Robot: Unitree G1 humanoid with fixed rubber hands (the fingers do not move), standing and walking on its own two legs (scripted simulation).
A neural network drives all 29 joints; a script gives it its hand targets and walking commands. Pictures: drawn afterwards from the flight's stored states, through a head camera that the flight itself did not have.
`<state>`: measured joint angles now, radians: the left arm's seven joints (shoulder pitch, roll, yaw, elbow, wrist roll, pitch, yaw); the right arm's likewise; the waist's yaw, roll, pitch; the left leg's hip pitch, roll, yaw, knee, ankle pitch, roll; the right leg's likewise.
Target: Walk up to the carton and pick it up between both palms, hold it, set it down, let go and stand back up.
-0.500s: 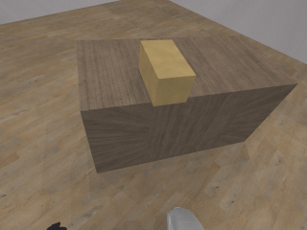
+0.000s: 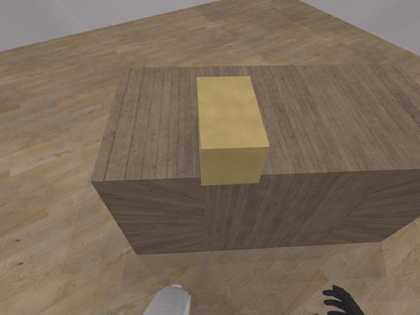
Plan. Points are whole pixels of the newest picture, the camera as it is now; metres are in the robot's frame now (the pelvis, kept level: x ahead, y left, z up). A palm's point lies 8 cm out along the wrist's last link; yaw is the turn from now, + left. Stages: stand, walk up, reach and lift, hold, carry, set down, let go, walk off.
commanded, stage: walk up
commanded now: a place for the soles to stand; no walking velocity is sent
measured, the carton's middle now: (226, 128) +0.59 -0.02 -0.05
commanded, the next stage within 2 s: none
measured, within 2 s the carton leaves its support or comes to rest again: neither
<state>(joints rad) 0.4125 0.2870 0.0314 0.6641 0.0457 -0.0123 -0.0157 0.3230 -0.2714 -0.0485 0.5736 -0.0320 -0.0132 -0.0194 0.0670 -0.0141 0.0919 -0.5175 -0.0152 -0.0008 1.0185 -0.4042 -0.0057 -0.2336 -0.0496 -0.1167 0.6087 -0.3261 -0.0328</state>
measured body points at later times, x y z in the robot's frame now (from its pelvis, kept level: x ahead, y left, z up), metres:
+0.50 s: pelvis +0.04 -0.05 -0.01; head +0.05 -0.06 +0.44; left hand +0.12 +0.24 -0.10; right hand +0.21 -0.31 -0.10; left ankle +0.06 +0.08 -0.69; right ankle +0.06 -0.18 -0.73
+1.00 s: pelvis +0.03 -0.03 +0.00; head +0.04 -0.02 +0.45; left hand +0.06 +0.25 -0.11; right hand +0.22 -0.26 -0.09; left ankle +0.04 +0.09 -0.73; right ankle +0.06 -0.18 -0.73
